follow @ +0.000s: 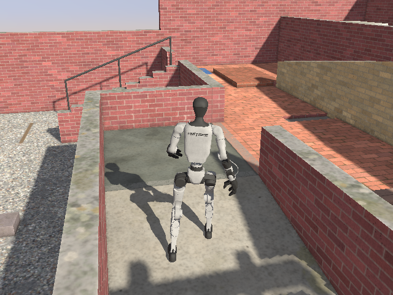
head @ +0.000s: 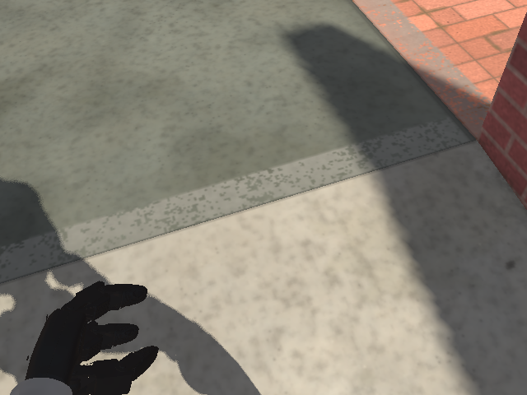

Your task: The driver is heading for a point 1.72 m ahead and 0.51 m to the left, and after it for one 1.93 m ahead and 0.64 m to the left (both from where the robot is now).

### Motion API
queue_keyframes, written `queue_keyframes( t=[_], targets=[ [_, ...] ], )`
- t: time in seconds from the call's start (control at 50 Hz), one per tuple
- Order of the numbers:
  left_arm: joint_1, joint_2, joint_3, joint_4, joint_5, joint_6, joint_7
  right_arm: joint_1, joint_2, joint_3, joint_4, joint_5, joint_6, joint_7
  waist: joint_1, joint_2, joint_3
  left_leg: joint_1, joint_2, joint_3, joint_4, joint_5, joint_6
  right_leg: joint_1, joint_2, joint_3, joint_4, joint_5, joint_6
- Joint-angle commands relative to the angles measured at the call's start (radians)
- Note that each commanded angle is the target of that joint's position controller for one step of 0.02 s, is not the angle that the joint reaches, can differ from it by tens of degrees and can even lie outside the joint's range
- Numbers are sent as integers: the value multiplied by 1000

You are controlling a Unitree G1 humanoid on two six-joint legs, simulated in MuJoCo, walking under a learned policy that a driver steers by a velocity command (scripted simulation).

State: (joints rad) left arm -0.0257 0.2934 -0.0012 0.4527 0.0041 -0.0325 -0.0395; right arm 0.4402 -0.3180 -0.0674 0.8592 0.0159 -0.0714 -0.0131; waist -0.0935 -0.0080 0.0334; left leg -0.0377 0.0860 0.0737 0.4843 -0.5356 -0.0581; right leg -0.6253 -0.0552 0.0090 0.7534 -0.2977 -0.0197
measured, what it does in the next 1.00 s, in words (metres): climbs, turning left: left foot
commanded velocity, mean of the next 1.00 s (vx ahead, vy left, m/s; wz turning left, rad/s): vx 0.08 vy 0.00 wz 0.38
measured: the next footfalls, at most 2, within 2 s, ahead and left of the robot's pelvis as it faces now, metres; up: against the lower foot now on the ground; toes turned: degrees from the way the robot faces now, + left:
left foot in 0.42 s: +0.20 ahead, +0.16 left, +0.04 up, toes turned +25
right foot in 1.04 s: +0.24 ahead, -0.07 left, +0.04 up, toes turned +19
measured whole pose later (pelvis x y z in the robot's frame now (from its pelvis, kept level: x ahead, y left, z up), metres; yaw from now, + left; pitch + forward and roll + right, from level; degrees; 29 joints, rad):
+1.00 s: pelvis +0.17 +0.03 +0.05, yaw +24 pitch +1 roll +0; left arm 0.21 0.25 0.05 0.69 -0.02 0.05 0.02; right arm 0.08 -0.19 -0.01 0.58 -0.02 0.05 -0.05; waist 0.02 0.01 0.01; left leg -0.34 -0.02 0.03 0.56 -0.39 0.01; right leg -0.40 -0.05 -0.04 0.85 -0.48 0.05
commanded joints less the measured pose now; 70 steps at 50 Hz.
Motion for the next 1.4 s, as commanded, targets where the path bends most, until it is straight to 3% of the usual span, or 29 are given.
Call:
queue_keyframes(
  t=[0.02, 0.04, 0.06, 0.1, 0.16, 0.26, 0.38, 0.4, 0.42, 0.44, 0.46, 0.48, 0.5, 0.52, 0.54, 0.6, 0.66, 0.76, 0.84, 0.9, 1.02, 1.04, 1.06, 1.08, 1.1, 1.12, 1.16, 1.32, 1.4],
  targets=[
    [405, 241, 72, 9, 40, 23, 37, 42, 5, 44, -107, -41, -19, 18, 183, -356, -473, -515, -92, -175, 728, -214, 11, 949, -387, 425, -93, 939, -217],
    [388, 223, 78, 2, 49, 23, 28, 57, -82, 17, -92, 22, -6, 15, 220, -306, -583, -567, -145, -272, 931, -112, -21, 880, -453, 653, -317, 644, -305],
    [306, 195, 69, 11, 24, 18, 24, -62, -121, 2, -130, 34, 16, 7, 185, -179, -405, -659, -73, -194, 980, -40, -33, 742, -414, 540, -353, 372, -273],
    [212, 85, 40, 48, 7, 5, 31, -141, -77, 9, -161, 8, 61, -23, 126, -119, -187, -692, -6, -119, 947, 69, -38, 529, -313, 298, -356, 332, -196],
    [151, 36, 41, 79, 30, -13, 57, -103, -35, -6, -171, 14, 98, -32, 64, -108, -141, -586, 0, -101, 936, 130, -38, 377, -284, 75, -416, 413, -162],
    [111, 71, 64, 118, 26, 11, 113, -230, 33, 14, -275, -10, 126, -13, 60, -80, -123, -604, 40, -87, 660, 208, -36, 414, -300, -83, -446, 344, -168],
    [116, 132, 102, 175, -4, 44, 90, -271, -31, -16, -318, -3, 147, 32, 74, -84, -103, -409, -11, 66, 353, 177, 48, 457, -319, -193, -375, 285, -124],
    [93, 145, 107, 186, -17, 51, 85, -236, -23, -21, -326, 1, 149, 34, 36, -105, -103, -361, -16, 82, 269, 208, 72, 458, -333, -203, -320, 259, -98],
    [122, 116, 104, 201, -26, 58, 80, -192, -48, -39, -306, 0, 148, 28, 30, -49, -114, -283, -55, 81, 178, 228, 108, 445, -288, -239, -204, 233, -57],
    [177, 80, 96, 219, -14, 68, 76, -102, -125, -74, -283, -4, 137, 15, 6, 114, -97, -150, -74, -29, 39, 433, 172, 330, -197, -280, 55, 137, 4],
    [166, 25, 80, 148, 43, 73, 79, -102, -264, -105, -308, 3, 129, 4, 71, 396, -86, 35, 113, -398, 25, 784, 301, -46, -51, -271, 396, -388, 103],
    [111, 31, 76, 105, 42, 57, 78, -132, -276, -95, -370, -25, 99, 16, 47, 315, -261, 112, 258, -756, -107, 659, 457, -211, 50, -30, 614, -459, 131],
    [21, 82, 87, 95, 4, 37, 78, -133, -246, -90, -371, -38, 72, 28, 0, 160, -273, 88, 282, -792, -192, 435, 448, -237, 45, 64, 642, -378, 106],
    [-19, 72, 86, 94, -11, 23, 85, -182, -208, -77, -372, -26, 58, 20, 27, 102, -186, 38, 245, -732, -176, 365, 393, -265, 25, 96, 614, -279, 83],
    [-10, 69, 86, 106, 4, 20, 95, -236, -158, -61, -380, -4, 62, 6, 61, 59, -147, -34, 201, -644, -144, 390, 336, -239, 5, 117, 566, -191, 79],
    [57, 70, 95, 136, 17, 23, 91, -321, -118, -40, -409, -14, 80, -26, 134, 90, -191, -153, 92, -464, -104, 533, 259, -94, 41, 85, 519, -45, 79],
    [82, 31, 80, 167, 6, 41, 90, -280, -84, -19, -412, -21, 82, -38, 111, 58, -240, -129, 86, -407, -73, 688, 262, -80, 56, 63, 540, -33, 107],
    [111, -10, 53, 178, -6, 67, 95, -295, 36, 49, -380, -54, 89, -39, 93, 101, -215, -171, 85, -329, -98, 410, 253, -2, -6, 61, 420, -16, 133],
    [67, 50, 67, 141, -22, 62, 82, -283, -58, 12, -349, -65, 99, -33, 35, 175, -97, -207, 128, -327, -139, 267, 280, 75, 1, -2, 230, -111, 105],
    [93, 58, 74, 131, -27, 60, 72, -281, -58, 2, -339, -49, 110, -41, 19, 149, -86, -109, 198, -369, -111, 369, 312, 35, -10, -19, 203, -201, 88],
    [276, 38, 85, 168, -29, 68, 46, -385, -53, -17, -322, -11, 117, -47, 120, 138, -145, -142, 159, -194, 7, 531, 222, 292, 44, -112, -144, -67, 16],
    [341, 54, 96, 192, -22, 71, 46, -364, -34, -19, -308, -3, 118, -46, 141, 73, -140, -213, 107, -126, 117, 416, 154, 392, 61, -73, -280, 39, -20],
    [384, 151, 127, 193, -20, 68, 57, -366, 13, -14, -333, -31, 118, -42, 123, -172, -127, -465, 0, 2, 372, 173, 39, 561, -113, 232, -325, 302, -107],
    [363, 199, 128, 142, -26, 63, 68, -420, 54, 1, -357, -69, 114, -37, 112, -295, -111, -763, -130, -17, 632, -171, -42, 691, -252, 482, -316, 603, -222],
    [363, 217, 136, 108, 24, 49, 59, -469, 36, 0, -379, -49, 96, -37, 177, -244, -203, -786, -145, -142, 759, -179, -47, 656, -307, 606, -389, 516, -324],
    [304, 204, 136, 97, 29, 40, 60, -494, 11, -10, -371, -26, 91, -42, 151, -145, -147, -812, -124, -175, 823, -98, -46, 622, -260, 584, -402, 341, -300],
    [202, 141, 111, 70, -15, 46, 82, -483, -7, -22, -345, -27, 94, -50, 109, -68, -104, -785, -89, -193, 804, 71, -51, 542, -167, 448, -383, 305, -210],
    [234, 127, 97, 37, -19, 70, 110, -446, 6, -16, -319, -18, 77, -45, 111, -104, -175, -728, -142, -181, 637, 204, -71, 594, -79, 432, -336, 367, -176],
    [213, 79, 66, 32, 5, 78, 100, -426, 10, -4, -289, -16, 80, -37, 135, -134, -179, -594, -90, -130, 509, 189, -64, 545, -80, 380, -312, 349, -164]
  ],
)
